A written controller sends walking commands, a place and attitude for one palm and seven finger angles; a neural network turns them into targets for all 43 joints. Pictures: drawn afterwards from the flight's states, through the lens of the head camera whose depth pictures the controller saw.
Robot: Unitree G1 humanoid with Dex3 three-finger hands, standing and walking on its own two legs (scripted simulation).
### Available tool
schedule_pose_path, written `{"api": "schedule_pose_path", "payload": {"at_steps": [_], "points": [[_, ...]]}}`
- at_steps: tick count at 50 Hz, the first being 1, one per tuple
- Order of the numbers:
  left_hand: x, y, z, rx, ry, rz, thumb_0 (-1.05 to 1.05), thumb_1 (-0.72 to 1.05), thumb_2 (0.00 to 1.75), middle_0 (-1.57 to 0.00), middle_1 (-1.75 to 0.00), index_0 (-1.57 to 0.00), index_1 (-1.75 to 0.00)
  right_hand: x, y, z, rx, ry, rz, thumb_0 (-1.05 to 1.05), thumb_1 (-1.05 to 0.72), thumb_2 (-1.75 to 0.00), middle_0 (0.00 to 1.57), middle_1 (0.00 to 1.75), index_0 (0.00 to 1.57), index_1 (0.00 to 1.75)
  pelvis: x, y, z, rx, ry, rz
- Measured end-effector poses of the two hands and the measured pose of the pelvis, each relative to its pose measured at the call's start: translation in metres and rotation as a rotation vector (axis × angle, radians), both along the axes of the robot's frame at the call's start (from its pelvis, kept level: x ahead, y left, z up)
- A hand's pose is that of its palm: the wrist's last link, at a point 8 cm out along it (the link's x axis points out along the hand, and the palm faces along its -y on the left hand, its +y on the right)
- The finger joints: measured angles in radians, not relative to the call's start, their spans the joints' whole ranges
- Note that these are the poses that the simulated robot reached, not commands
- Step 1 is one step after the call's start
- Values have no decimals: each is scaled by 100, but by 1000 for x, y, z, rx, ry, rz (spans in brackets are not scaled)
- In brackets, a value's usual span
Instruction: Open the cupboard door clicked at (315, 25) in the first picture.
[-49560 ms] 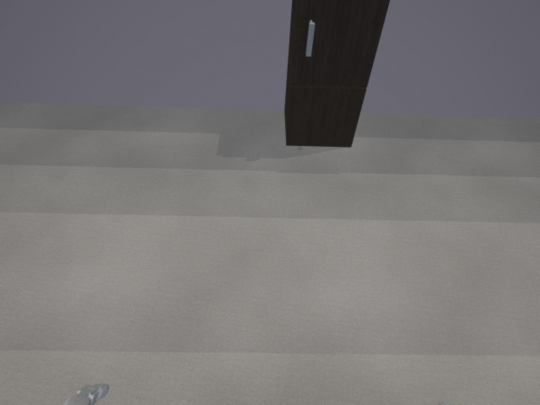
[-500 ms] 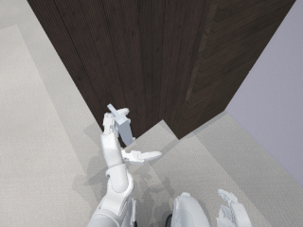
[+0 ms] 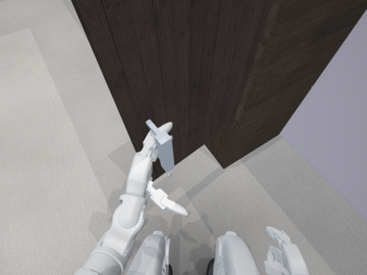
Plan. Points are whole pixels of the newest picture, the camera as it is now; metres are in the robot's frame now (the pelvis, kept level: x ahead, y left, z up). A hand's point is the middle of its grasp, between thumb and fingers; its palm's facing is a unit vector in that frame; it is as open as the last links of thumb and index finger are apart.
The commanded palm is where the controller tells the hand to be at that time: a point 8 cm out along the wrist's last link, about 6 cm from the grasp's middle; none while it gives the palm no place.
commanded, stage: slide the hand sideways off the handle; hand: left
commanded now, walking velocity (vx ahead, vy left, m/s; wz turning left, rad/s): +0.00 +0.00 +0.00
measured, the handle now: (159, 146) +0.38 +0.08 +0.02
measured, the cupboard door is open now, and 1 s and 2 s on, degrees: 96 98 98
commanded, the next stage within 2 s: draw the hand back to the body in 1.02 s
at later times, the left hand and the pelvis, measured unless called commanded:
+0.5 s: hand (154, 197) +0.27 +0.08 +0.02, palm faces -0.10 -0.99 -0.01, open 16.3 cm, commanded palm +0.25 +0.13 +0.02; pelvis +0.01 +0.01 +0.00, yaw -1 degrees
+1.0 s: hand (131, 214) +0.24 +0.12 +0.02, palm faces -0.09 -1.00 -0.03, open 16.3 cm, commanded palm +0.22 +0.17 +0.02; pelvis +0.02 -0.01 -0.01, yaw -1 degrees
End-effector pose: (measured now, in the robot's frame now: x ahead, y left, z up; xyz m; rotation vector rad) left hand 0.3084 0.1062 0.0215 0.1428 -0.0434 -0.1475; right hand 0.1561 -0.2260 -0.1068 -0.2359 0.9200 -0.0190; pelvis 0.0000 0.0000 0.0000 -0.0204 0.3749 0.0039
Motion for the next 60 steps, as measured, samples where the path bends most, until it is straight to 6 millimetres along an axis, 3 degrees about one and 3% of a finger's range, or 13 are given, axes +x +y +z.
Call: {"api": "schedule_pose_path", "payload": {"at_steps": [7,12,21,30,53,60], "points": [[-7,-6,3,-194,130,-16,-1,-51,30,-15,-34,-18,-36,-3,1,16,11,-25,-50,1,-90,-90,20,30,20,30,2,10,9,2,-14,-18],[-21,-8,5,-190,72,0,-1,-50,30,-11,-32,-19,-34,4,2,23,1,-52,-32,1,-90,-90,20,30,20,30,6,10,6,8,0,-29],[-45,14,-7,-115,81,20,-1,-50,30,-14,-30,-16,-31,28,9,12,20,-74,4,1,-90,-90,20,30,20,30,8,9,-6,1,4,-23],[-58,29,6,-137,75,45,-1,-51,30,-15,-31,-16,-31,46,18,14,43,-115,22,1,-90,-90,20,30,20,30,13,4,-4,0,11,-15],[-89,69,-2,-103,131,52,-1,-50,30,-15,-30,-15,-30,50,-13,14,-29,-179,-20,1,-90,-90,20,30,20,30,14,-9,-17,-7,24,-14],[-86,70,9,-118,88,28,-1,-50,30,-15,-30,-15,-30,45,-11,14,-32,-196,-31,1,-90,-90,20,30,20,30,10,-7,-20,-14,18,-15]]}}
